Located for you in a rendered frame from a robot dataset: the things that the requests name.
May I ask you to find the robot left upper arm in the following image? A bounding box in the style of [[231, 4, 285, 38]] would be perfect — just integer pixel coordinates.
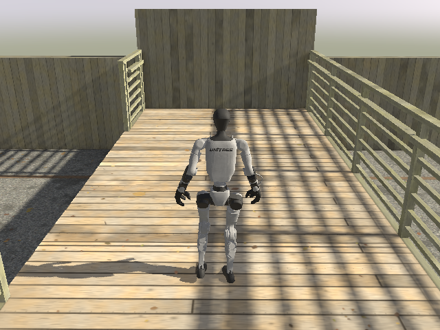
[[186, 138, 207, 176]]

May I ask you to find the robot left forearm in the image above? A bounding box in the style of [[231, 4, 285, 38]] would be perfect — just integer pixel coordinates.
[[177, 165, 193, 193]]

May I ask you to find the left robot hand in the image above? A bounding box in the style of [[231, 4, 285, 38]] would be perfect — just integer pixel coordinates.
[[175, 189, 190, 206]]

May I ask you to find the robot right thigh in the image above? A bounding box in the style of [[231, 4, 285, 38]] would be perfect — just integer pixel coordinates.
[[224, 192, 243, 241]]

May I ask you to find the right robot hand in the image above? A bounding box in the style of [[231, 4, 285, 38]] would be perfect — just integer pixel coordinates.
[[245, 189, 261, 204]]

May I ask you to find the robot right forearm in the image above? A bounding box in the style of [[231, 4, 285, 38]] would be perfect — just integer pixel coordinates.
[[247, 166, 260, 192]]

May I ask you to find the robot torso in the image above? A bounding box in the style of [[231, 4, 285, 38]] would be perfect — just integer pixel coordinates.
[[205, 135, 237, 206]]

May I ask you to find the robot right upper arm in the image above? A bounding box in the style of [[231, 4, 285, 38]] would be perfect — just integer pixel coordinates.
[[235, 138, 254, 176]]

